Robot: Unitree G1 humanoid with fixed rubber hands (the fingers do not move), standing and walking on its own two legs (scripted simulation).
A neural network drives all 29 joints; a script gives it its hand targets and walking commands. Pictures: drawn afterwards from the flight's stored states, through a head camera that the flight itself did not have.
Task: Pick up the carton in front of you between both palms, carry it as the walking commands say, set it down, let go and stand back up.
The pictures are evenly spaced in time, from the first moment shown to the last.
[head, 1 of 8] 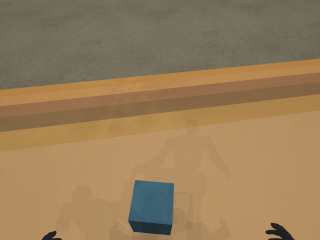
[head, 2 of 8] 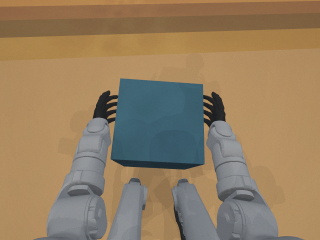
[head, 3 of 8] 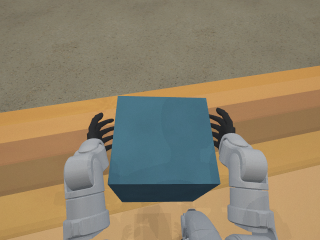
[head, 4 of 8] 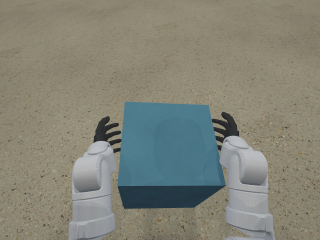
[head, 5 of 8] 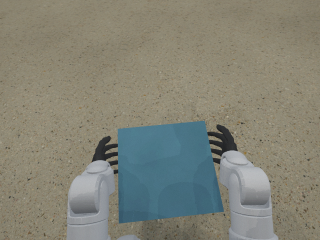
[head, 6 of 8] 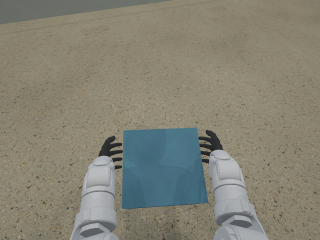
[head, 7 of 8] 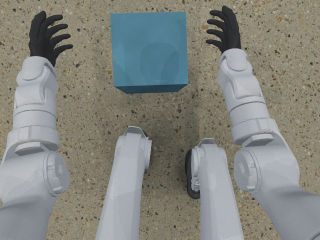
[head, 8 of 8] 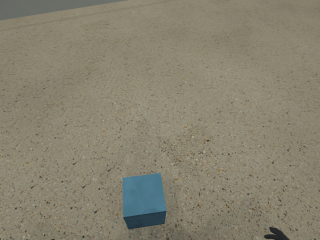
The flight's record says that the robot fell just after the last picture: no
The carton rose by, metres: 0.67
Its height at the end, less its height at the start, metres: -0.62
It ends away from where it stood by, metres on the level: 5.66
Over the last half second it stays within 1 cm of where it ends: yes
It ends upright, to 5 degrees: yes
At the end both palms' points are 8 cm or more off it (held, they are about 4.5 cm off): yes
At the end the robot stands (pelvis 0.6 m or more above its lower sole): yes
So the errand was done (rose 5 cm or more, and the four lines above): yes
